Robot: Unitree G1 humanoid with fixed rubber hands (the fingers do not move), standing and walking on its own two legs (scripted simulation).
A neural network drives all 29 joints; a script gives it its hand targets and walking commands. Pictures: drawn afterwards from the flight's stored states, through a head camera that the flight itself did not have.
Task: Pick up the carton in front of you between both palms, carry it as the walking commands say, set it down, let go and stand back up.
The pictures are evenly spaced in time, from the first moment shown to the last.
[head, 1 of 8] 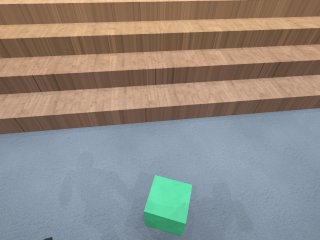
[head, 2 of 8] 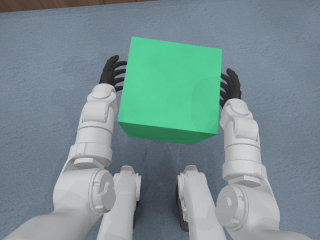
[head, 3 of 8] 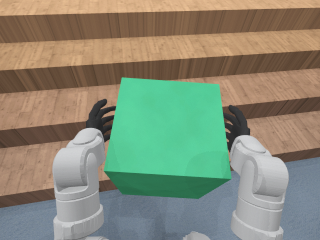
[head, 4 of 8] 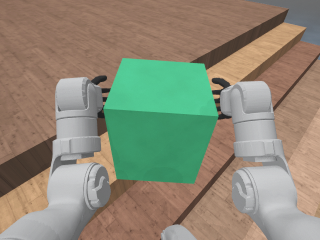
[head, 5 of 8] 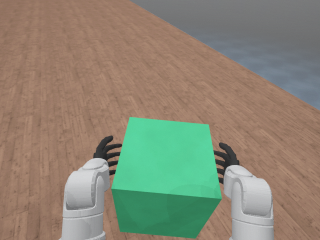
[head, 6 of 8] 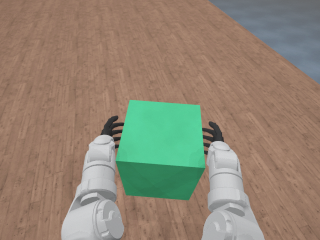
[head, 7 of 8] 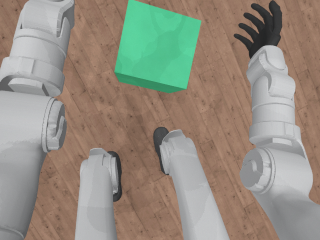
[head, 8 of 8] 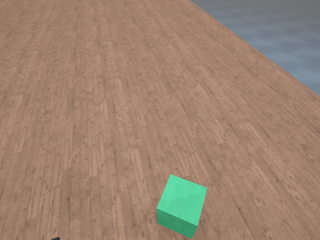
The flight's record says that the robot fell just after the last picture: no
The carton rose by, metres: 2.49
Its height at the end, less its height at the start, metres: +1.72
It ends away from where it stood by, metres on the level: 6.26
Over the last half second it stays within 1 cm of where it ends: yes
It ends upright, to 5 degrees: yes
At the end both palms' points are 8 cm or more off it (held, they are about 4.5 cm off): yes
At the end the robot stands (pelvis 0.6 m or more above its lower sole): yes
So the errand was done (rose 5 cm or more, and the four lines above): yes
